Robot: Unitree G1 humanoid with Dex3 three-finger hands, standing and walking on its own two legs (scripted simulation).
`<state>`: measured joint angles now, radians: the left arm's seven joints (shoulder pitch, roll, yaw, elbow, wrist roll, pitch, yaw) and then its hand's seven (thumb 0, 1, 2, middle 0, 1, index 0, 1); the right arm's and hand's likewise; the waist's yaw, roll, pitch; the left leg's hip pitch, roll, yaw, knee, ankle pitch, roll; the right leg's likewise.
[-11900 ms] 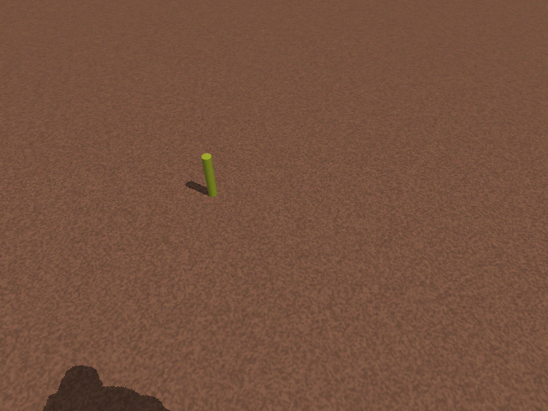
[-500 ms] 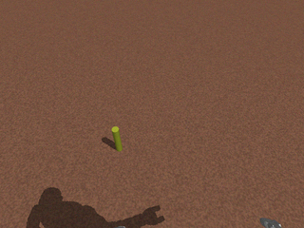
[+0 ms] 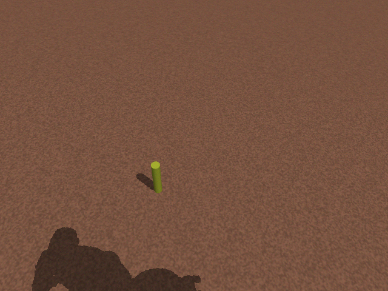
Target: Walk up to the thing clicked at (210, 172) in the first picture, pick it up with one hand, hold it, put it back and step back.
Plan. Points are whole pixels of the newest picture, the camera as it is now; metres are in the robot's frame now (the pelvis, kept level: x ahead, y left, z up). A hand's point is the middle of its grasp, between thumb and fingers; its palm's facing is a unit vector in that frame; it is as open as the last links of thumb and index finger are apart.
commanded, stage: walk up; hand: left
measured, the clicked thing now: (156, 178) +0.76 +0.18 -0.65
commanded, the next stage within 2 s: stand in 0.80 s
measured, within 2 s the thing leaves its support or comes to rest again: neither
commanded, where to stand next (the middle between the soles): +0.43 -0.01 m, yaw -3 degrees
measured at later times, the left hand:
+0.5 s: hand out of the picture +0.12 +0.24 -0.15, palm faces +0.03 -0.93 -0.35, open 7.4 cm
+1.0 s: hand out of the picture +0.09 +0.23 -0.15, palm faces +0.01 -0.94 -0.34, open 7.4 cm
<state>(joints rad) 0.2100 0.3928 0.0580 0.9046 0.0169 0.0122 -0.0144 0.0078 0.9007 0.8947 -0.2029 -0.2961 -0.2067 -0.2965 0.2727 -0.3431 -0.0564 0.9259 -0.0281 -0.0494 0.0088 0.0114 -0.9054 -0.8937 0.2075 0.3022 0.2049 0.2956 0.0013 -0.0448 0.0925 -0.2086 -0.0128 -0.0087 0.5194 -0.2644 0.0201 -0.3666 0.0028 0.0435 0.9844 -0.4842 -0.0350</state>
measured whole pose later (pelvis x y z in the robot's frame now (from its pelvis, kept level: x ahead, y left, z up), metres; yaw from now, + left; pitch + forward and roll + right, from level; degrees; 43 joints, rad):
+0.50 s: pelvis +0.01 -0.02 -0.01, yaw +1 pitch -2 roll +1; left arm 0.09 0.35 0.04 0.99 0.01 -0.01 0.00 0.01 0.90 0.89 -0.20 -0.30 -0.21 -0.30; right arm 0.17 -0.34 -0.03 1.05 -0.02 0.00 0.00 0.01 -0.91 -0.89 0.20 0.30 0.20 0.30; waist 0.02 -0.01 0.10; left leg -0.19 0.00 -0.01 0.56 -0.34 -0.01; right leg -0.32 -0.05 -0.01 0.59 -0.23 0.02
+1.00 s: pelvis +0.02 -0.02 +0.01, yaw +1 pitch -3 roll +0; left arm 0.12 0.34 0.00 1.13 0.01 -0.02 -0.01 0.01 0.90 0.89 -0.20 -0.30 -0.21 -0.30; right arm 0.08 -0.34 -0.02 1.11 -0.01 -0.01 0.01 0.01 -0.91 -0.89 0.20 0.30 0.20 0.30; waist 0.02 0.00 0.05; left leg -0.06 0.01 -0.02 0.36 -0.25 -0.02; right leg -0.19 -0.03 -0.02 0.38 -0.14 0.01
